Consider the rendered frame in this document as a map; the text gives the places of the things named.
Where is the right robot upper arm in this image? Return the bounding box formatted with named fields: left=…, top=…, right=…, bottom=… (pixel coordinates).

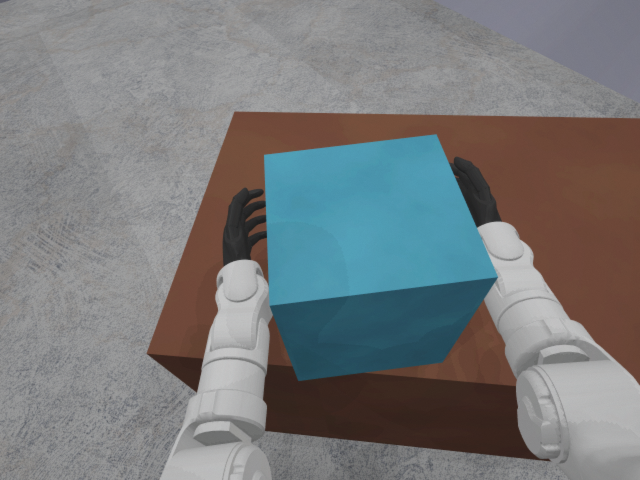
left=516, top=360, right=640, bottom=480

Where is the pedestal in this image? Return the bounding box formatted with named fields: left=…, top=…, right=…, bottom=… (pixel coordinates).
left=146, top=111, right=640, bottom=462

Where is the right robot hand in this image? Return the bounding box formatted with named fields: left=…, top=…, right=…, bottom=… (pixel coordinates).
left=449, top=157, right=502, bottom=228

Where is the carton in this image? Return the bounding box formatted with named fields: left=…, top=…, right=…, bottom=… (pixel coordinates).
left=264, top=134, right=498, bottom=381

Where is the robot left forearm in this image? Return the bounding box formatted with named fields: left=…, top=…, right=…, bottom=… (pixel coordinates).
left=160, top=260, right=273, bottom=480

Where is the left robot upper arm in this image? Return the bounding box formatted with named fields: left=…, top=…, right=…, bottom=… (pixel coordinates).
left=161, top=441, right=272, bottom=480

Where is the robot right forearm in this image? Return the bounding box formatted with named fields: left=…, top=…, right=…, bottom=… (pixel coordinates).
left=477, top=222, right=640, bottom=390

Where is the left robot hand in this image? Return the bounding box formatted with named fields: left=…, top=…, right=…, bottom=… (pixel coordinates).
left=223, top=188, right=267, bottom=266

